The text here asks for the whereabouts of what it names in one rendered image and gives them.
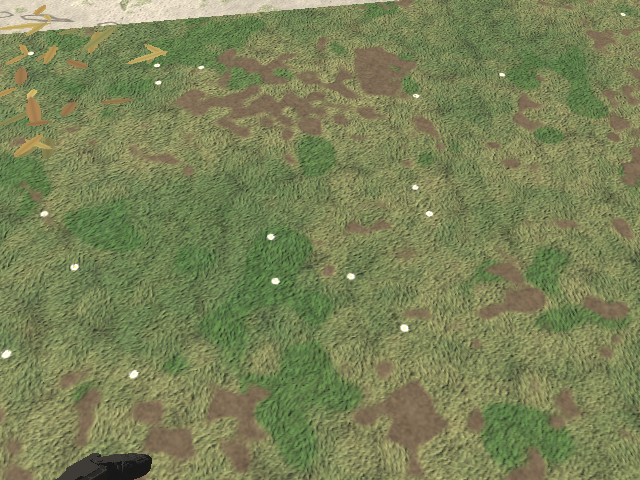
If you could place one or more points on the left robot hand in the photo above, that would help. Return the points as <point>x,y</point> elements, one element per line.
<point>113,467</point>

